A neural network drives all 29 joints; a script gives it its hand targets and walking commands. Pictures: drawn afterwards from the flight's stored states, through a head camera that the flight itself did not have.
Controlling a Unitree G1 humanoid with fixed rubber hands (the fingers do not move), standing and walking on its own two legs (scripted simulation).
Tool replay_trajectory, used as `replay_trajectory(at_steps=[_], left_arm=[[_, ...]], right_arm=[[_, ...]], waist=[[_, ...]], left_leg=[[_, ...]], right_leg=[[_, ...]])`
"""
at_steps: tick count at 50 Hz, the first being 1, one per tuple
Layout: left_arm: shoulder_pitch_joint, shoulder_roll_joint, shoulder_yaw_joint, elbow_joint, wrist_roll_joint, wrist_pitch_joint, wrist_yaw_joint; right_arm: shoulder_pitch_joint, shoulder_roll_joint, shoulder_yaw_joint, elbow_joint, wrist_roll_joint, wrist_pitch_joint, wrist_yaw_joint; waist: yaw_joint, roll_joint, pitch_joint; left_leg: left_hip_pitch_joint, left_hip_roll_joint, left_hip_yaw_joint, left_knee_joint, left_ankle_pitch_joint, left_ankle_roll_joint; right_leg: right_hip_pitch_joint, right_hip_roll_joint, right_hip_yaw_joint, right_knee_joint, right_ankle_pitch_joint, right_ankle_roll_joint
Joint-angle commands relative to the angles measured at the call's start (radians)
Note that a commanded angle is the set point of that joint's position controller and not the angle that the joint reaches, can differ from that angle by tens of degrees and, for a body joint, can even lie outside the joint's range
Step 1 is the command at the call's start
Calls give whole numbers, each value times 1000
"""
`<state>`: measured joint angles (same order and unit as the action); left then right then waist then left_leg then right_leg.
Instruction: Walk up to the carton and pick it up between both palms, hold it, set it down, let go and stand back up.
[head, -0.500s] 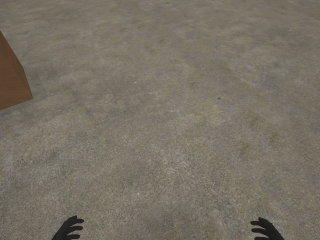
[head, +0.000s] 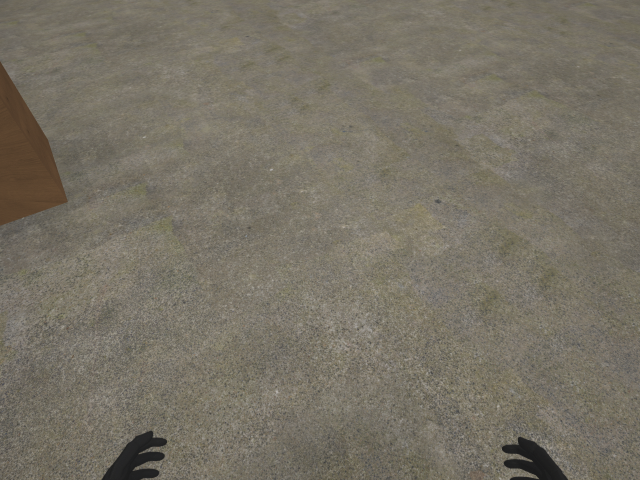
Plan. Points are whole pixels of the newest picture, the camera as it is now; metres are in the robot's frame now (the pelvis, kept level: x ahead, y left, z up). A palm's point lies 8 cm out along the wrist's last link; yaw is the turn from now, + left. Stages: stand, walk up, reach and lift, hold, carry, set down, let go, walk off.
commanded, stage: stand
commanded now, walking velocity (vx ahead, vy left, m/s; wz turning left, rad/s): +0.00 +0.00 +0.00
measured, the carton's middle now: out of the picture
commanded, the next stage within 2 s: none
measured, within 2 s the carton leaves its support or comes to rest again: neither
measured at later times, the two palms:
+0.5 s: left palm out of the picture +0.14 +0.27 -0.07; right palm out of the picture +0.13 -0.27 -0.08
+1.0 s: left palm out of the picture +0.12 +0.28 -0.08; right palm out of the picture +0.11 -0.27 -0.09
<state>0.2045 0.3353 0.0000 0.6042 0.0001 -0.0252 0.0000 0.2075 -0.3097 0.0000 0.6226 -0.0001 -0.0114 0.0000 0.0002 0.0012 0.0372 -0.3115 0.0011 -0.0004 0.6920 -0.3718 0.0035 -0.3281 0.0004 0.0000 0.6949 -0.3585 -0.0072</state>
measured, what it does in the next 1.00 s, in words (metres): stands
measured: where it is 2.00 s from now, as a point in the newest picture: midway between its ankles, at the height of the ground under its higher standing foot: outside the picture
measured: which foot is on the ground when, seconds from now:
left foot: down 0.00-1.00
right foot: down 0.00-1.00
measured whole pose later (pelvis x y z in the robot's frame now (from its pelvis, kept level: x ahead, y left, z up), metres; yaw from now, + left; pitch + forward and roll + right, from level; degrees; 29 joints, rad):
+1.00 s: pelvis -0.02 +0.00 +0.00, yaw +0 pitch -2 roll +0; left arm 0.20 0.34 0.00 0.69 0.00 -0.03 0.00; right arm 0.21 -0.32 0.00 0.69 0.00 -0.01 0.00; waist 0.00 0.00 0.03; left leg -0.31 0.00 0.00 0.69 -0.35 0.00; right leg -0.33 0.00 0.00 0.69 -0.33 -0.01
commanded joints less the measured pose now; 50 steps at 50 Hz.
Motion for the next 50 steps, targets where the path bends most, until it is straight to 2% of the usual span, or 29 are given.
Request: replay_trajectory(at_steps=[1, 17, 29, 37, 39, 44, 50], left_arm=[[-30, 203, 84, -17, 27, -41, 10], [-35, 206, 82, 4, 23, -43, 9], [-45, 215, 79, 24, 24, -42, 8], [-37, 206, 78, 45, 22, -41, 6], [-44, 209, 78, 49, 21, -40, 6], [-47, 209, 79, 60, 22, -40, 5], [-54, 213, 76, 75, 23, -41, 4]], right_arm=[[-54, -224, -85, -24, -26, -50, -6], [-48, -232, -84, 0, -23, -51, -5], [-60, -234, -84, 18, -20, -48, -3], [-64, -236, -80, 32, -21, -50, -4], [-58, -237, -81, 36, -20, -50, -4], [-66, -238, -79, 45, -21, -49, -5], [-65, -233, -78, 56, -18, -48, -3]], waist=[[-1, 20, -138], [1, 26, -138], [-1, 16, -112], [6, 36, -103], [3, 18, -112], [3, 43, -85], [0, 28, -84]], left_leg=[[29, 82, -101, -94, 242, 74], [44, 84, -102, -104, 252, 73], [25, 85, -110, -127, 190, 72], [33, 94, -120, -144, 193, 73], [30, 90, -120, -147, 179, 72], [25, 92, -122, -159, 160, 69], [23, 90, -126, -168, 144, 67]], right_leg=[[69, -89, 97, -85, 259, -75], [67, -91, 105, -94, 262, -77], [59, -91, 111, -123, 211, -77], [50, -91, 116, -132, 196, -75], [63, -90, 114, -129, 198, -74], [42, -86, 115, -144, 176, -72], [47, -95, 125, -158, 162, -73]])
